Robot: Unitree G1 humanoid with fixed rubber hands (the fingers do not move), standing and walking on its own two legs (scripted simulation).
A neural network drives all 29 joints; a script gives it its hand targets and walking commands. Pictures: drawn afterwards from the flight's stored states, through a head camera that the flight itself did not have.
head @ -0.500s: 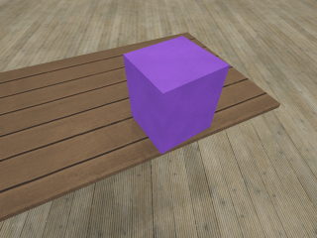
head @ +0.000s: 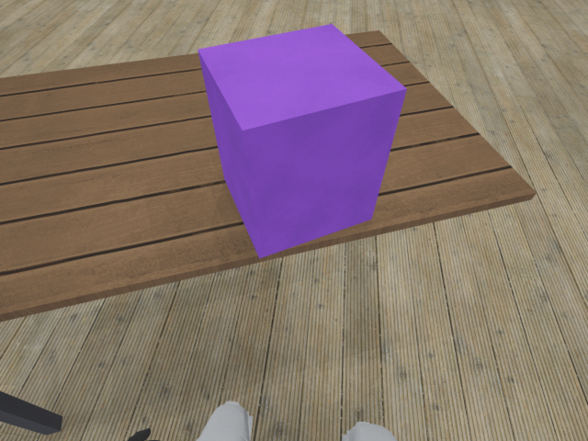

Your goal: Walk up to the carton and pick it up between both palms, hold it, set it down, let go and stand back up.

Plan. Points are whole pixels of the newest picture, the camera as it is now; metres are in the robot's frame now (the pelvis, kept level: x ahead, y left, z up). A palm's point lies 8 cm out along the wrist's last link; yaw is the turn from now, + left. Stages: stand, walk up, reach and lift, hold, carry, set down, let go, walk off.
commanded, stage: walk up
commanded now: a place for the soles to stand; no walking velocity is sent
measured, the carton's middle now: (294, 144) +0.52 +0.01 +0.11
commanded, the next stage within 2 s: none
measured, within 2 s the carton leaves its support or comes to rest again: neither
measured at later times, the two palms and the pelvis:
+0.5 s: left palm out of the picture +0.12 +0.10 -0.13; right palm (576, 426) +0.16 -0.39 -0.11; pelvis +0.05 -0.16 -0.01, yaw +12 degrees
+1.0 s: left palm out of the picture +0.04 +0.02 -0.10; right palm (562, 371) +0.24 -0.40 -0.10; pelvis +0.08 -0.22 +0.02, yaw +27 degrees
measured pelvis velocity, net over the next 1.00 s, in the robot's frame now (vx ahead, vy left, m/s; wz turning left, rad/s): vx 0.08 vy -0.22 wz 0.46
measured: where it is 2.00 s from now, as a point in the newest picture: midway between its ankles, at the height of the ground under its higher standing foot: outside the picture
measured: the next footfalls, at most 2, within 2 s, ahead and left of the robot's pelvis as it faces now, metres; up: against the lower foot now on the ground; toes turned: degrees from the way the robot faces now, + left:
left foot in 0.16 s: +0.10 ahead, +0.05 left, +0.00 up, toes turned +8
right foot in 0.50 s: +0.18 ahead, -0.31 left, +0.00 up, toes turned +28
